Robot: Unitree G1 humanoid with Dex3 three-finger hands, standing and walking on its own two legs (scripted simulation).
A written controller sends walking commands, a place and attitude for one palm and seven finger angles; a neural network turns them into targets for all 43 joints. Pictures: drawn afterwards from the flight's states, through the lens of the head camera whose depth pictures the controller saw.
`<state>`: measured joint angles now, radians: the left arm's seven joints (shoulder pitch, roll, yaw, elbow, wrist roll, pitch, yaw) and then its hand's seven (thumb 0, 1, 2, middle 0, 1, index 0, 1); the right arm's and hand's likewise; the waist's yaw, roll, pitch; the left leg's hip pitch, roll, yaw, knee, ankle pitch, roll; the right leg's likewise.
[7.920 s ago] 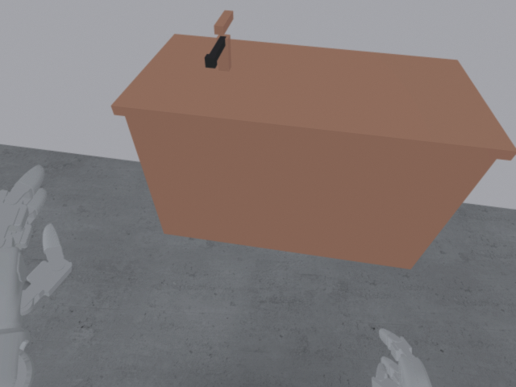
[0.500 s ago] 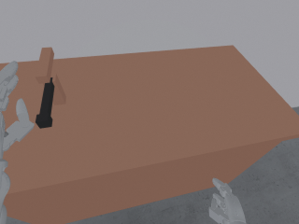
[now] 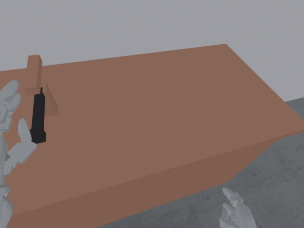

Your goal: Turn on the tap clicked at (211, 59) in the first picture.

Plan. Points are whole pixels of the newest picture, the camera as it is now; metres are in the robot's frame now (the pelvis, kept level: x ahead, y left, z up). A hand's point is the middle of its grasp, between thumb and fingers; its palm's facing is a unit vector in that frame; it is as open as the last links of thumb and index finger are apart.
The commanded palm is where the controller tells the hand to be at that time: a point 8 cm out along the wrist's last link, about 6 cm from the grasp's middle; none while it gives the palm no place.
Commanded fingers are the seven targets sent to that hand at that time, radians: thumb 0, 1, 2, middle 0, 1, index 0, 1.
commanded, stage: come to a stop and stand still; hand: left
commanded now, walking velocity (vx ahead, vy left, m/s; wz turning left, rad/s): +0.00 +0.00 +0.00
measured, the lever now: (37, 135) +0.29 +0.30 +0.08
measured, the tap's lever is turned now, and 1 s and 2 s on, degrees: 0 0 0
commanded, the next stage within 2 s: look again from close up in 0.18 s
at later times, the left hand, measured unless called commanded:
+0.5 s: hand (31, 148) +0.22 +0.25 +0.16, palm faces +0.39 -0.85 -0.35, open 7.5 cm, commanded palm +0.16 +0.28 +0.17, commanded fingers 0.00 0.90 0.90 -0.20 -0.30 -0.20 -0.30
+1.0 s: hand (39, 157) +0.20 +0.23 +0.16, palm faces +0.36 -0.84 -0.40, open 7.5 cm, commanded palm +0.14 +0.26 +0.17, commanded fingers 0.00 0.90 0.90 -0.20 -0.30 -0.20 -0.30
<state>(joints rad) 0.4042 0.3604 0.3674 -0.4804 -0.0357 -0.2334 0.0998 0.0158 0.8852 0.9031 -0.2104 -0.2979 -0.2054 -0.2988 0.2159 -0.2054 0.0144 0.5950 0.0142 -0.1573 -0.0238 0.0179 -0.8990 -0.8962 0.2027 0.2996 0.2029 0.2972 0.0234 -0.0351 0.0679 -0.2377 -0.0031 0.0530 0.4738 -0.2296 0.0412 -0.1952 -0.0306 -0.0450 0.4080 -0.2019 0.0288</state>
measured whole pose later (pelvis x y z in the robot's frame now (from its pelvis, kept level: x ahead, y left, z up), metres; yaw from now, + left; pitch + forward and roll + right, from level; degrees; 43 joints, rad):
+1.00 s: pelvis -0.02 -0.02 +0.00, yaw +0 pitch +0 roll -1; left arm 0.44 0.38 0.38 -0.53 -0.06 -0.23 0.09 0.02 0.89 0.90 -0.21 -0.30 -0.21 -0.30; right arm 0.18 -0.18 0.02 0.52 0.01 -0.11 -0.03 0.02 -0.90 -0.90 0.20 0.30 0.20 0.30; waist 0.03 -0.02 0.09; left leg -0.30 0.02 0.03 0.50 -0.21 0.01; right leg -0.25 0.00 -0.06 0.44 -0.19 0.00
